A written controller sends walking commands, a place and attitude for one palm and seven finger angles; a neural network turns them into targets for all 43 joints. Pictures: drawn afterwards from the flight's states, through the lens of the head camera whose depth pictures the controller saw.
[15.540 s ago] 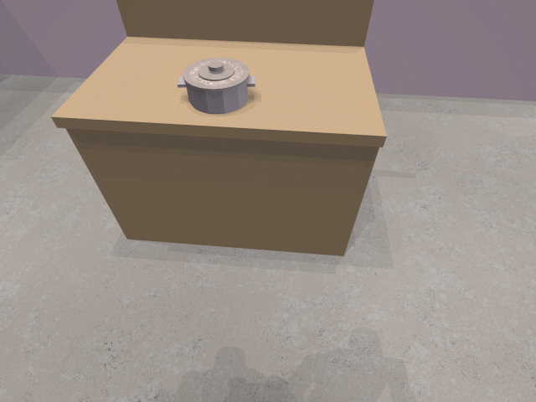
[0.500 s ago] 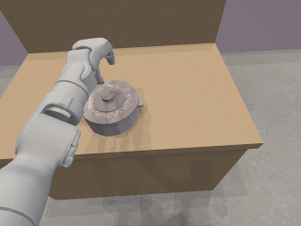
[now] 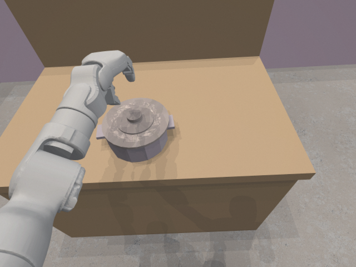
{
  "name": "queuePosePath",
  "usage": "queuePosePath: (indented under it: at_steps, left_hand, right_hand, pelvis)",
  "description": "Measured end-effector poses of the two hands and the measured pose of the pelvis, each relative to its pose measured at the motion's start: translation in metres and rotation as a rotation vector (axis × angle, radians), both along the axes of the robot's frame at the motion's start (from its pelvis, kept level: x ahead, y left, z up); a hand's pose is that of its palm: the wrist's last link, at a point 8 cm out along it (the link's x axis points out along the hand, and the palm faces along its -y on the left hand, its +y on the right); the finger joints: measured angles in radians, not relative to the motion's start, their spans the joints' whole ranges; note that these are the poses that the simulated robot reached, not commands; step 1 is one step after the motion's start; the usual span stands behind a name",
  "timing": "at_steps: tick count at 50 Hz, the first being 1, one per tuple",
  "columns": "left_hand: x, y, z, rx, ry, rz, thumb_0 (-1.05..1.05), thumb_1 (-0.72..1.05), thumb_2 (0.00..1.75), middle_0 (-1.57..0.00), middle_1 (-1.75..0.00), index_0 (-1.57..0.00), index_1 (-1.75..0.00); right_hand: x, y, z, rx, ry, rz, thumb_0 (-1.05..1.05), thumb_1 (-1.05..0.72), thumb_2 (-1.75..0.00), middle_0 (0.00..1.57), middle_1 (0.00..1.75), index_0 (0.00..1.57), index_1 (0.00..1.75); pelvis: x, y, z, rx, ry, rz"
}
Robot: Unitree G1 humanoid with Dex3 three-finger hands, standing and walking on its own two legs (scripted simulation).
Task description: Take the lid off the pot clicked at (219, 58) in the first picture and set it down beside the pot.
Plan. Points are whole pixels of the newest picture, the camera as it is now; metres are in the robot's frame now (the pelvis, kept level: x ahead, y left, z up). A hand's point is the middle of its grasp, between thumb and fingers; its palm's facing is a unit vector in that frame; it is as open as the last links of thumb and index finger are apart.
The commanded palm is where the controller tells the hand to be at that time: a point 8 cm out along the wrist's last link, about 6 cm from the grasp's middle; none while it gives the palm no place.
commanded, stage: draw the hand back to the body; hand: left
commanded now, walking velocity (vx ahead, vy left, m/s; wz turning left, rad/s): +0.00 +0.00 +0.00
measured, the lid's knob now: (134, 115) +0.53 +0.11 +0.02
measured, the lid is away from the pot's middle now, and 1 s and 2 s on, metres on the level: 0.01 0.01 0.01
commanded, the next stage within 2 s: come to a stop and stand still in 1.94 s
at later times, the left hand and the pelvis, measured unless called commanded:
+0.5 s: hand (111, 93) +0.41 +0.11 +0.21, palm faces +0.05 -0.98 -0.22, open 9.6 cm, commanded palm +0.36 +0.17 +0.21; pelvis +0.01 -0.01 +0.00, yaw +0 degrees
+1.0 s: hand (83, 137) +0.31 +0.15 +0.19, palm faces +0.21 -0.95 -0.22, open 8.2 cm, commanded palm +0.27 +0.20 +0.19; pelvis +0.01 -0.03 +0.00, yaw +1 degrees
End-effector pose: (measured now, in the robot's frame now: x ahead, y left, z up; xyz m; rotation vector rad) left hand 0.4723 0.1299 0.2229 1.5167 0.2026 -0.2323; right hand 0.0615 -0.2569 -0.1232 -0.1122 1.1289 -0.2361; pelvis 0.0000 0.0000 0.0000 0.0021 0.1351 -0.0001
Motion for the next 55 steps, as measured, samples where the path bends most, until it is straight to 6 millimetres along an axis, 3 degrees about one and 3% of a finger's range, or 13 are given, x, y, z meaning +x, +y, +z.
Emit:
queuePosePath:
  at_steps: [10, 13, 16, 19, 22, 31, 38, 48, 55]
  left_hand:
    - [-0.035, 0.021, -0.01, 0.006, -0.024, 0.019, 0.0, -0.06, 0.99, -0.6, -0.53, -0.65, -0.54]
    - [-0.046, 0.02, -0.008, -0.564, -0.103, -0.038, 0.0, -0.07, 0.99, -0.6, -0.53, -0.66, -0.54]
    - [-0.058, 0.019, -0.011, -0.978, -0.228, -0.063, 0.0, -0.07, 0.99, -0.6, -0.53, -0.66, -0.54]
    - [-0.069, 0.018, -0.015, -1.188, -0.333, -0.065, 0.0, -0.06, 0.99, -0.6, -0.53, -0.65, -0.53]
    - [-0.077, 0.025, -0.013, -1.283, -0.424, -0.05, 0.0, -0.04, 0.99, -0.59, -0.52, -0.64, -0.53]
    - [-0.109, 0.044, -0.018, -1.322, -0.529, -0.002, 0.0, 0.12, 0.97, -0.52, -0.48, -0.56, -0.49]
    - [-0.14, 0.05, -0.018, -1.306, -0.569, 0.019, 0.01, 0.27, 0.96, -0.45, -0.45, -0.49, -0.45]
    - [-0.182, 0.063, -0.025, -1.283, -0.595, 0.087, 0.01, 0.51, 0.94, -0.35, -0.39, -0.38, -0.39]
    - [-0.211, 0.075, -0.029, -1.259, -0.617, 0.138, 0.01, 0.68, 0.92, -0.29, -0.35, -0.3, -0.35]
  right_hand:
    - [0.061, 0.016, 0.01, 0.042, -0.133, 0.096, 0.01, -0.91, -0.9, 0.2, 0.3, 0.2, 0.3]
    - [0.076, 0.025, 0.018, 0.03, -0.199, 0.131, 0.01, -0.91, -0.9, 0.2, 0.3, 0.2, 0.3]
    - [0.082, 0.033, 0.026, 0.028, -0.234, 0.153, 0.01, -0.91, -0.9, 0.2, 0.3, 0.2, 0.3]
    - [0.083, 0.035, 0.031, 0.017, -0.255, 0.16, 0.01, -0.91, -0.9, 0.2, 0.3, 0.2, 0.3]
    - [0.08, 0.033, 0.031, 0.008, -0.263, 0.149, 0.01, -0.9, -0.9, 0.2, 0.3, 0.21, 0.3]
    - [0.076, 0.013, 0.022, -0.004, -0.218, 0.134, 0.01, -0.9, -0.9, 0.2, 0.3, 0.21, 0.3]
    - [0.092, 0.004, 0.026, -0.012, -0.251, 0.155, 0.02, -0.9, -0.9, 0.2, 0.3, 0.2, 0.3]
    - [0.125, 0.01, 0.043, 0.004, -0.371, 0.207, 0.02, -0.91, -0.9, 0.2, 0.3, 0.2, 0.3]
    - [0.132, 0.019, 0.048, 0.025, -0.412, 0.24, 0.02, -0.9, -0.9, 0.2, 0.3, 0.2, 0.3]
  pelvis:
    - [-0.002, 0.003, 0.0, 0.001, -0.037, 0.022]
    - [-0.003, 0.001, 0.0, 0.002, -0.077, 0.021]
    - [-0.002, -0.003, 0.001, 0.001, -0.104, 0.009]
    - [0.001, -0.007, 0.001, -0.002, -0.122, 0.004]
    - [0.005, -0.009, 0.001, -0.007, -0.131, -0.001]
    - [0.013, -0.015, 0.002, -0.009, -0.138, 0.0]
    - [0.013, -0.021, 0.002, -0.007, -0.149, 0.009]
    - [0.007, -0.029, 0.002, -0.004, -0.178, 0.017]
    - [0.002, -0.032, 0.002, -0.003, -0.192, 0.023]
